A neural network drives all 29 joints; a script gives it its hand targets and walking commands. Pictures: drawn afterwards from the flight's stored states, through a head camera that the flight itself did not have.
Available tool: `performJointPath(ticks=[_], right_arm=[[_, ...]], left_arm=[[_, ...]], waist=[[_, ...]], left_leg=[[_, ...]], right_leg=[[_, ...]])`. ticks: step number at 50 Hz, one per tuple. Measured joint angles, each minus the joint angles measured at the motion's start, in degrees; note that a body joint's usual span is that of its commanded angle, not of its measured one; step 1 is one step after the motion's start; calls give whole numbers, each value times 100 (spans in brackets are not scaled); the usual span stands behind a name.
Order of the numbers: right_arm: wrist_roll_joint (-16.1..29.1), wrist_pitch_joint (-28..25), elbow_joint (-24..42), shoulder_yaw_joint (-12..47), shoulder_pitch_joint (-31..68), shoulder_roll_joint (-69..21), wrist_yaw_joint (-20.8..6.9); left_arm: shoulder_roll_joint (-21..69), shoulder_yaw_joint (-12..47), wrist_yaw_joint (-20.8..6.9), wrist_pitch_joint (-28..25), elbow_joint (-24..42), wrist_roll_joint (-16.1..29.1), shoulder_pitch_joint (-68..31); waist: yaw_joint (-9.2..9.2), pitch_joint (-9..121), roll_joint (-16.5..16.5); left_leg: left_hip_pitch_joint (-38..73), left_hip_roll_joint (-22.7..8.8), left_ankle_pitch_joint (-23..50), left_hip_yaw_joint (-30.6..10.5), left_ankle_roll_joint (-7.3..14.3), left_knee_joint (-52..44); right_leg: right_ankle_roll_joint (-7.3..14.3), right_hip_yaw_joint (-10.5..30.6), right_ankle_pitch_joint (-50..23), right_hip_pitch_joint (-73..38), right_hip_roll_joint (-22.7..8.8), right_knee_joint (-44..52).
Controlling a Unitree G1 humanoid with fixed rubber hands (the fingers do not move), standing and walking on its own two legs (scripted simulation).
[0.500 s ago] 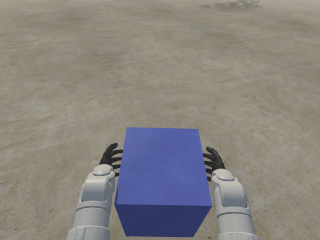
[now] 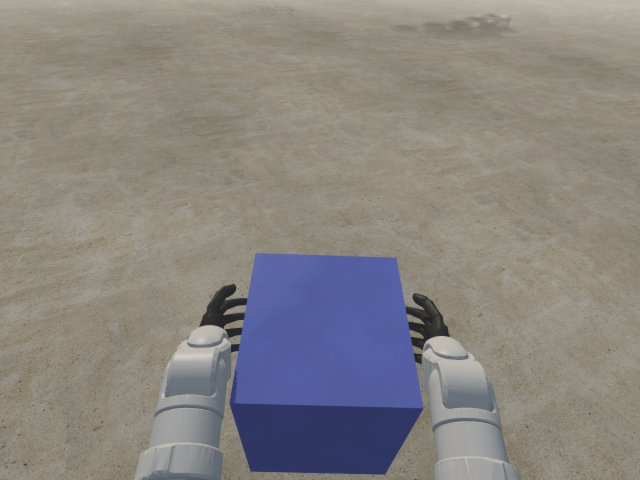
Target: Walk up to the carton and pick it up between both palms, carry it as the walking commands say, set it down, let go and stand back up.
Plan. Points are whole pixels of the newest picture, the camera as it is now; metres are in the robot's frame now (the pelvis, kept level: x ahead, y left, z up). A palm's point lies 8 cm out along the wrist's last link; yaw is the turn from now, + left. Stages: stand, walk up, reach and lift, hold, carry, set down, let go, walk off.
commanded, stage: hold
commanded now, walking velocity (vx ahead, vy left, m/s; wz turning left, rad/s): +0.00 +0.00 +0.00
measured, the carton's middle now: (322, 366) +0.30 +0.00 -0.02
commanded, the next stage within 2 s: carry in 0.10 s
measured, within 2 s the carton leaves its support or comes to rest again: neither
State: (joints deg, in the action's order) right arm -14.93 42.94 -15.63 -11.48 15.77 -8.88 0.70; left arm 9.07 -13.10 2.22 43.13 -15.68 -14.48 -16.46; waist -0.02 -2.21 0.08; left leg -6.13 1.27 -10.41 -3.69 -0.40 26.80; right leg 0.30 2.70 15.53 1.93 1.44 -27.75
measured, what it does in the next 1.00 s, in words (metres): walks ahead: left foot, then right foot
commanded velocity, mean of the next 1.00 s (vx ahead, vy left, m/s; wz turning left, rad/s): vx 0.30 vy -0.09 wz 0.00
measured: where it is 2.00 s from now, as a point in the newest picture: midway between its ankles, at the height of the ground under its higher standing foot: outside the picture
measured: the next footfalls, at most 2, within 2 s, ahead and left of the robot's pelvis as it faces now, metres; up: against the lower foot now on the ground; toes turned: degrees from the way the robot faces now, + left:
left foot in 0.52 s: +0.21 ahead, +0.00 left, +0.00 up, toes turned -1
right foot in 0.66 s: +0.14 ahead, -0.18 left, +0.00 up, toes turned -16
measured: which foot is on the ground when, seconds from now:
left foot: down 0.00-0.32, up 0.34-0.50, down 0.52-1.00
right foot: down 0.00-0.54, up 0.56-0.64, down 0.66-1.00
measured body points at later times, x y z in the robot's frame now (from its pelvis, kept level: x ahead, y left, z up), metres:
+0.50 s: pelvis +0.06 -0.06 +0.01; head +0.03 -0.05 +0.46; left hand +0.36 +0.04 +0.08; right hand +0.32 -0.25 +0.08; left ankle +0.11 +0.05 -0.73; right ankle +0.04 -0.15 -0.74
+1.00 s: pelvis +0.20 -0.14 +0.00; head +0.18 -0.13 +0.45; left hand +0.51 -0.05 +0.08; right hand +0.45 -0.33 +0.08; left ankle +0.17 +0.00 -0.73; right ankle +0.10 -0.17 -0.73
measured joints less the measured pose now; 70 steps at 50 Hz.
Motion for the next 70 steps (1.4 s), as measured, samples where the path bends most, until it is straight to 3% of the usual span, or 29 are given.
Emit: performJointPath(ticks=[6, 8, 11, 15, 16, 18, 21, 24, 26, 28, 31, 34, 36, 39, 42, 44, 51, 59, 62, 65, 67, 70], right_arm=[[8, 49, 71, 54, -62, 18, -13], [40, 115, 46, 124, 2, 4, 14], [164, 260, 308, 367, -79, 18, 148], [292, 590, 870, 609, -287, 66, 310], [316, 693, 1077, 622, -317, 74, 327], [425, 881, 1493, 586, -375, 164, 339], [724, 1276, 1942, 511, -509, 329, 341], [849, 1705, 2209, 524, -592, 261, 365], [898, 1927, 2425, 556, -607, 182, 401], [926, 2028, 2636, 665, -636, 93, 458], [925, 2217, 2869, 860, -706, 124, 515], [857, 2484, 3073, 840, -708, 130, 522], [856, 2615, 3188, 766, -723, 134, 523], [852, 2753, 3216, 692, -675, 130, 528], [831, 2839, 3175, 607, -510, 107, 528], [838, 2828, 3129, 609, -475, 98, 522], [847, 2824, 3067, 648, -482, 100, 514], [842, 2761, 3247, 765, -645, 120, 529], [850, 2779, 3312, 766, -604, 117, 531], [868, 2727, 3402, 618, -463, 100, 519], [882, 2676, 3418, 537, -382, 86, 513], [878, 2647, 3347, 595, -335, 74, 508]], left_arm=[[-17, 74, 15, 64, 72, 19, 57], [-42, 18, 41, 133, 199, 123, 138], [-121, 29, 88, 226, 485, 414, 276], [-225, 182, 144, 557, 838, 649, 254], [-234, 224, 168, 669, 974, 698, 203], [-140, 306, 237, 809, 1194, 741, 114], [-43, 586, 418, 1122, 1543, 762, 244], [-107, 751, 489, 1641, 2052, 760, 500], [-128, 746, 505, 1947, 2452, 774, 608], [-139, 628, 508, 2178, 2861, 831, 674], [-148, 586, 498, 2403, 3170, 885, 765], [-135, 605, 482, 2566, 3180, 901, 688], [-124, 664, 475, 2638, 3146, 884, 619], [-102, 657, 461, 2756, 3062, 835, 488], [-85, 608, 451, 2784, 3025, 812, 394], [-88, 585, 452, 2785, 3047, 804, 405], [-106, 585, 492, 2807, 3099, 851, 499], [-128, 629, 520, 2706, 3222, 962, 646], [-126, 634, 511, 2730, 3327, 939, 632], [-82, 616, 497, 2708, 3331, 873, 378], [-59, 599, 488, 2662, 3318, 842, 271], [-80, 577, 479, 2632, 3404, 840, 386]], waist=[[-25, 119, 1], [-163, 437, -31], [-189, 779, -187], [-169, 1189, -299], [-166, 1250, -242], [-177, 1353, -160], [-7, 1384, -102], [67, 1390, 46], [132, 1330, 42], [173, 1274, 136], [127, 1308, 139], [131, 1329, -5], [118, 1405, -171], [85, 1471, -160], [65, 1368, -167], [31, 1319, -130], [39, 1284, -46], [142, 1143, -112], [136, 1299, -117], [106, 1321, 36], [78, 1238, 183], [-10, 1066, 177]], left_leg=[[-82, 18, -8, 89, 34, -9], [-429, -48, -189, 351, 97, 160], [-698, -237, -151, 562, 71, 97], [-948, -559, -110, 585, -151, -82], [-1076, -600, -255, 581, -201, 68], [-1549, -724, -837, 586, -216, 807], [-2106, -710, -885, 622, -175, 1548], [-1929, -518, -977, 944, -115, 719], [-1568, -445, -550, 1120, 33, -41], [-1382, -431, 161, 1237, 129, -140], [-1078, -473, -186, 1435, 55, -152], [-871, -585, -474, 1423, -101, -39], [-984, -751, -775, 1288, -163, 352], [-1218, -730, -1164, 1146, -263, 676], [-1343, -697, -757, 1194, -295, 517], [-1273, -713, -651, 1244, -168, 512], [-1082, -724, -888, 1297, -178, 553], [-715, -749, -288, 1293, 4, 415], [-856, -757, -176, 1303, 18, 711], [-1415, -604, -1292, 1302, -25, 1507], [-1806, -397, -1618, 1322, -4, 1789], [-1987, -202, -965, 1428, 117, 1394]], right_leg=[[-20, 70, 29, 143, -33, -57], [23, 102, 738, 878, -49, -960], [-45, -208, 846, 1706, -128, -1893], [187, -536, 495, 1828, -196, -816], [269, -509, 501, 1699, -205, -353], [253, -568, -225, 1765, -133, -26], [262, -751, -438, 1672, -44, 283], [280, -650, -435, 1497, -5, 572], [258, -602, -255, 1442, 52, 389], [213, -603, 158, 1580, -26, -259], [203, -631, 443, 1850, -120, -799], [287, -803, -247, 1625, -144, -36], [372, -897, -66, 1518, 15, -19], [464, -935, 158, 1373, 123, 90], [488, -966, 270, 1219, 216, 130], [484, -930, 421, 1153, 251, 31], [269, -911, 494, 1158, 215, -341], [-66, -987, -359, 1158, 166, -889], [5, -967, -211, 826, 185, -330], [277, -1024, 176, 748, 91, -186], [359, -1044, 577, 666, -11, -214], [289, -980, 1159, 493, -8, -494]])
